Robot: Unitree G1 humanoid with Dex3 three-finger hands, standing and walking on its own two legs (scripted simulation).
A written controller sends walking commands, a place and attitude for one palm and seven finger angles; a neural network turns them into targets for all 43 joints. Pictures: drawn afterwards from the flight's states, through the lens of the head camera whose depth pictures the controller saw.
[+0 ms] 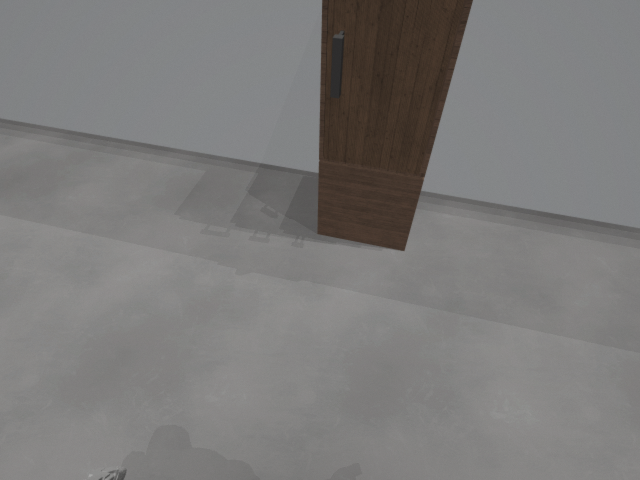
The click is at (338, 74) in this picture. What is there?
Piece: cupboard door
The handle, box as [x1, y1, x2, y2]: [330, 30, 343, 97]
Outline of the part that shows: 341,30 338,35 335,34 333,36 330,92 330,96 332,97 338,97 340,94 343,49 343,31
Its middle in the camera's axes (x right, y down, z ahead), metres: +0.05 -0.50 +1.11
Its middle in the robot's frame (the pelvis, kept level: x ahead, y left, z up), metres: +1.17 +0.01 +0.01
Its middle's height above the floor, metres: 0.78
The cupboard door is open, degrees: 0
